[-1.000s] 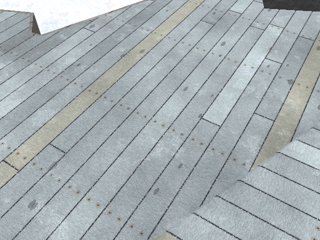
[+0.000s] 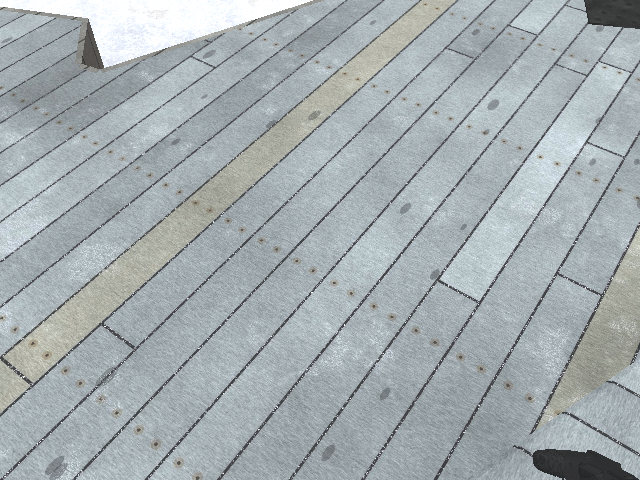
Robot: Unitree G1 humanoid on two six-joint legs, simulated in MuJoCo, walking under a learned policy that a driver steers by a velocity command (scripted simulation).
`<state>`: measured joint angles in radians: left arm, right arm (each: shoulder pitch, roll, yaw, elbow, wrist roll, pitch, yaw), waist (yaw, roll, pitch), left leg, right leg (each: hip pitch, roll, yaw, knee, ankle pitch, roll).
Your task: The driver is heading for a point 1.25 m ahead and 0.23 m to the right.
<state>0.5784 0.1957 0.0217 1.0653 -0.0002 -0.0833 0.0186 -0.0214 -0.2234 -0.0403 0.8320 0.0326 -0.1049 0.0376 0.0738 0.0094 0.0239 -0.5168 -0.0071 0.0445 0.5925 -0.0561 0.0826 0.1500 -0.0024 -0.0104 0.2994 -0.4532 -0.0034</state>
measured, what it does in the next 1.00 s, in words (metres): goes down: right foot 0.13 m lower, then left foot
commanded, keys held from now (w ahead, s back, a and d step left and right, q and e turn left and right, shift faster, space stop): w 0.36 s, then no key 0.64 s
